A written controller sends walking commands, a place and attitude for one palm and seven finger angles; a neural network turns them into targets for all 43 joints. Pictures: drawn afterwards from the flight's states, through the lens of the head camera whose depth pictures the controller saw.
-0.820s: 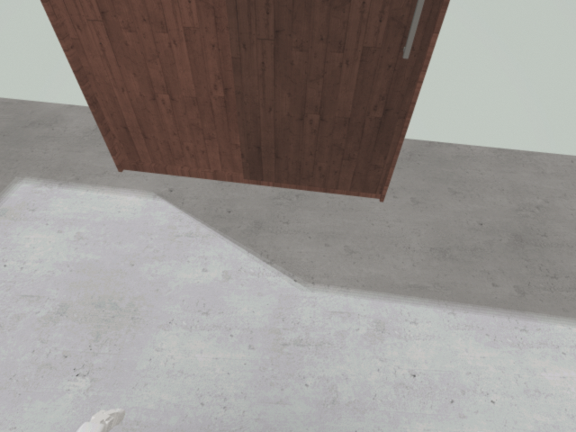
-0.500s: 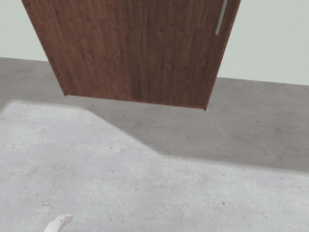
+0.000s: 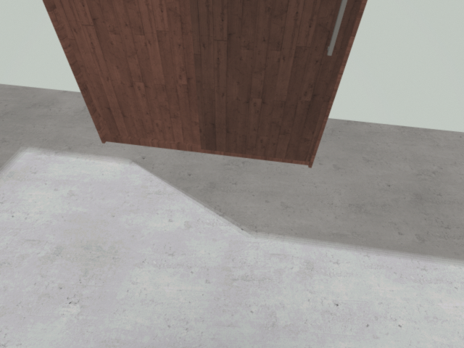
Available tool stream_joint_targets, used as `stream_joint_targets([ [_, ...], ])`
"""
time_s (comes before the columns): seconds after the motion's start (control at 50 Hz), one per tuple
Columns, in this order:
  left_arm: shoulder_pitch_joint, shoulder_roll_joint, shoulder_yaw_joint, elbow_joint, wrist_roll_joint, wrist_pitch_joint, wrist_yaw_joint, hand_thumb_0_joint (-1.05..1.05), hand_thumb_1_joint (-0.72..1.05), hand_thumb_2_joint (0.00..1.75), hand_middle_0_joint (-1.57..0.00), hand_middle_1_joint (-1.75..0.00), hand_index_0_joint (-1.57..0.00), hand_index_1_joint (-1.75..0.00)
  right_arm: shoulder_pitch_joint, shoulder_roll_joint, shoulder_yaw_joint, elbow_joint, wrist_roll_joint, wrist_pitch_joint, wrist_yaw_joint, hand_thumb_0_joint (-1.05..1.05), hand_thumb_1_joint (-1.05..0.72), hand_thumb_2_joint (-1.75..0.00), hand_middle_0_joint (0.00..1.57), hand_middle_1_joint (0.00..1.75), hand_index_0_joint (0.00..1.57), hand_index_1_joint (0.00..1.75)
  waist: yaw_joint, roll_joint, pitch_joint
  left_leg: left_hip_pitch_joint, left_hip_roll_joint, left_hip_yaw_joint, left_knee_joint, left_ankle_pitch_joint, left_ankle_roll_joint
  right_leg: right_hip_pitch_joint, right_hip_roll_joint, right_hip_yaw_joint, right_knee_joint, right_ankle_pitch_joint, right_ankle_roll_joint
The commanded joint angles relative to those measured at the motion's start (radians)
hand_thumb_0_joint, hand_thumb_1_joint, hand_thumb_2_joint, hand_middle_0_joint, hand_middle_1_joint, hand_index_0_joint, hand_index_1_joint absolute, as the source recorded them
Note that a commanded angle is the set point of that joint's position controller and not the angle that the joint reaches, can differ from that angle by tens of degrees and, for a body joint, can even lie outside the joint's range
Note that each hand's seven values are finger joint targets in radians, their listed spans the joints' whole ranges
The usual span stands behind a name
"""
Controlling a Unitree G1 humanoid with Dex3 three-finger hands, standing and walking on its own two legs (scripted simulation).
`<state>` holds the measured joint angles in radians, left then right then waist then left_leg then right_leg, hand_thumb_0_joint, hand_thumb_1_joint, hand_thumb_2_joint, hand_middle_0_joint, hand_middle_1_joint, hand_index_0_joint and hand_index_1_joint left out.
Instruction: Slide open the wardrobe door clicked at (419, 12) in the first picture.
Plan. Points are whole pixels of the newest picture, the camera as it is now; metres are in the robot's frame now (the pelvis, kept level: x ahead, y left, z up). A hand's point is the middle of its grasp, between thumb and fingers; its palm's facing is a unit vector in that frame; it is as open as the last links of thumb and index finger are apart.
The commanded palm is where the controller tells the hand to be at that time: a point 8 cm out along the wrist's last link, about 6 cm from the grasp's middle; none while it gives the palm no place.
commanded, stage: look at it before walking up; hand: right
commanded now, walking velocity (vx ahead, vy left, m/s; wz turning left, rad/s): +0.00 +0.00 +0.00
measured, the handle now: (340, 11) +1.27 -0.35 +0.12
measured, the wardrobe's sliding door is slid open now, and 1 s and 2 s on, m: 0.00 0.00 0.00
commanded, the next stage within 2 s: walk to a spot facing it in 0.62 s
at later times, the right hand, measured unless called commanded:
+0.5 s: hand out of the picture +0.06 -0.24 -0.16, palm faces -0.03 +0.95 -0.32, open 7.4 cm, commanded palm none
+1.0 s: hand out of the picture +0.03 -0.23 -0.19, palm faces +0.09 +0.98 -0.19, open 7.4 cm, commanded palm none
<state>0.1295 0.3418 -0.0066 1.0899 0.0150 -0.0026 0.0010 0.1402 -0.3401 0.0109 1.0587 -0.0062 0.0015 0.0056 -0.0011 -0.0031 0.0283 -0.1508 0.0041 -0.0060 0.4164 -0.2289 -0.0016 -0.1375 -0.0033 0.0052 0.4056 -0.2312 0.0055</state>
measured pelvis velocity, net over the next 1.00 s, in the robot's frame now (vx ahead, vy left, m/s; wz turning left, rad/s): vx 0.03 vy -0.03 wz -0.09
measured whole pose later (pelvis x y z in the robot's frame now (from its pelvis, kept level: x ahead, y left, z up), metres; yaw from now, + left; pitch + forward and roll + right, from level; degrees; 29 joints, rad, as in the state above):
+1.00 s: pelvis +0.03 -0.03 -0.01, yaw -5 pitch -1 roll +2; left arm 0.29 0.24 0.00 1.10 0.02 0.02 -0.02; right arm 0.30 -0.25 -0.01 1.06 -0.02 -0.01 0.01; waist 0.00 0.03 -0.02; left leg -0.12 0.04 0.07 0.43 -0.30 -0.03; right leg -0.29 -0.03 -0.05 0.67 -0.42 -0.02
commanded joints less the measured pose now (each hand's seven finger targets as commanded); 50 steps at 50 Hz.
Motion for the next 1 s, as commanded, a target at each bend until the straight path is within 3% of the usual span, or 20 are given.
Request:
stream_joint_targets([
  [0.0,-0.061,0.201,0.045,-0.066,-0.004,-0.029,0.013,0.00,0.90,0.90,-0.20,-0.30,-0.20,-0.30,-0.057,-0.207,-0.046,-0.064,-0.004,-0.023,-0.017,0.00,-0.90,-0.90,0.20,0.30,0.20,0.30,-0.001,0.016,-0.029,-0.013,0.109,-0.108,-0.088,0.094,0.033,-0.017,-0.108,0.089,-0.084,0.114,-0.035],
  [0.12,-0.054,0.201,0.045,-0.059,-0.005,-0.032,0.012,0.00,0.90,0.90,-0.20,-0.30,-0.20,-0.30,-0.054,-0.205,-0.047,-0.060,-0.004,-0.024,-0.016,0.00,-0.90,-0.90,0.20,0.30,0.20,0.30,-0.001,0.014,-0.054,-0.004,0.108,-0.109,-0.093,0.090,0.032,-0.007,-0.111,0.093,-0.089,0.121,-0.035],
  [0.26,-0.050,0.200,0.045,-0.053,-0.006,-0.030,0.011,0.00,0.90,0.90,-0.20,-0.30,-0.20,-0.30,-0.050,-0.205,-0.046,-0.056,-0.006,-0.025,-0.015,0.00,-0.90,-0.90,0.20,0.30,0.20,0.30,-0.001,0.022,-0.037,-0.021,0.107,-0.115,-0.108,0.047,0.032,-0.018,-0.109,0.097,-0.093,0.087,-0.034],
  [0.7,-0.053,0.199,0.045,-0.040,-0.008,-0.032,0.012,0.00,0.90,0.90,-0.20,-0.30,-0.20,-0.30,-0.032,-0.202,-0.043,-0.039,-0.005,-0.029,-0.017,0.00,-0.90,-0.90,0.20,0.30,0.20,0.30,0.001,0.007,-0.054,-0.003,0.113,-0.108,-0.105,0.133,0.030,0.009,-0.117,0.092,-0.093,0.143,-0.032],
  [0.74,0.012,0.071,0.014,-0.014,0.001,-0.012,0.005,0.00,0.90,0.90,-0.20,-0.30,-0.20,-0.30,0.043,-0.083,-0.018,-0.008,-0.006,-0.009,-0.021,0.00,-0.90,-0.90,0.20,0.30,0.20,0.30,-0.004,0.015,-0.060,0.008,0.111,-0.095,-0.104,-0.058,0.009,-0.025,-0.097,0.074,-0.068,0.011,-0.016],
  [0.78,0.036,0.061,0.018,-0.020,0.008,0.002,-0.001,0.00,0.90,0.90,-0.20,-0.30,-0.20,-0.30,0.086,-0.102,-0.029,-0.005,-0.013,0.003,-0.014,0.00,-0.90,-0.90,0.20,0.30,0.20,0.30,-0.017,0.074,0.010,-0.010,0.126,-0.145,-0.147,-0.327,0.023,-0.144,-0.055,0.062,-0.019,-0.220,-0.020],
  [0.8,0.043,0.057,0.018,-0.029,0.011,0.006,-0.003,0.00,0.90,0.90,-0.20,-0.30,-0.20,-0.30,0.106,-0.119,-0.038,-0.010,-0.016,0.006,-0.012,0.00,-0.90,-0.90,0.20,0.30,0.20,0.30,-0.024,0.117,0.042,-0.009,0.155,-0.183,-0.177,-0.413,0.044,-0.211,-0.027,0.042,0.032,-0.268,-0.018],
  [0.84,0.045,0.042,0.026,-0.054,0.011,0.008,-0.003,0.00,0.90,0.90,-0.20,-0.30,-0.20,-0.30,0.151,-0.155,-0.060,-0.022,-0.018,0.005,-0.014,0.00,-0.90,-0.90,0.20,0.30,0.20,0.30,-0.040,0.218,0.069,-0.012,0.271,-0.300,-0.273,-0.543,0.107,-0.298,-0.006,-0.028,0.221,-0.250,-0.013],
  [0.86,0.040,0.046,0.032,-0.070,0.009,0.006,-0.006,0.00,0.90,0.90,-0.20,-0.30,-0.20,-0.30,0.166,-0.162,-0.065,-0.030,-0.019,-0.001,-0.016,0.00,-0.90,-0.90,0.20,0.30,0.20,0.30,-0.044,0.216,0.083,-0.007,0.310,-0.328,-0.290,-0.534,0.138,-0.332,-0.022,-0.028,0.304,-0.254,-0.016],
  [0.9,0.047,0.030,0.040,-0.085,0.005,-0.008,-0.013,0.00,0.90,0.90,-0.20,-0.30,-0.20,-0.30,0.167,-0.141,-0.074,-0.039,-0.021,-0.023,-0.016,0.00,-0.90,-0.90,0.20,0.30,0.20,0.30,-0.029,0.170,0.095,0.012,0.331,-0.289,-0.269,-0.393,0.168,-0.359,-0.058,-0.024,0.352,-0.227,-0.022],
  [0.92,0.070,0.013,0.040,-0.087,0.002,-0.014,-0.018,0.00,0.90,0.90,-0.20,-0.30,-0.20,-0.30,0.161,-0.136,-0.076,-0.044,-0.022,-0.029,-0.015,0.00,-0.90,-0.90,0.20,0.30,0.20,0.30,-0.017,0.151,0.077,0.022,0.319,-0.228,-0.237,-0.309,0.165,-0.331,-0.060,-0.039,0.317,-0.214,-0.023],
  [0.96,0.150,-0.022,0.042,-0.071,0.000,-0.021,-0.021,0.00,0.90,0.90,-0.20,-0.30,-0.20,-0.30,0.133,-0.114,-0.076,-0.053,-0.021,-0.031,-0.012,0.00,-0.90,-0.90,0.20,0.30,0.20,0.30,0.024,0.112,0.071,-0.083,0.278,-0.108,-0.167,-0.274,0.131,-0.160,-0.044,-0.091,0.180,-0.147,-0.022],
  [0.98,0.229,-0.033,0.043,-0.048,-0.001,-0.027,-0.019,0.00,0.90,0.90,-0.20,-0.30,-0.20,-0.30,0.118,-0.095,-0.074,-0.056,-0.018,-0.028,-0.012,0.00,-0.90,-0.90,0.20,0.30,0.20,0.30,0.055,0.077,0.059,-0.163,0.236,-0.038,-0.090,-0.282,0.099,-0.029,-0.025,-0.106,0.093,-0.093,-0.022],
])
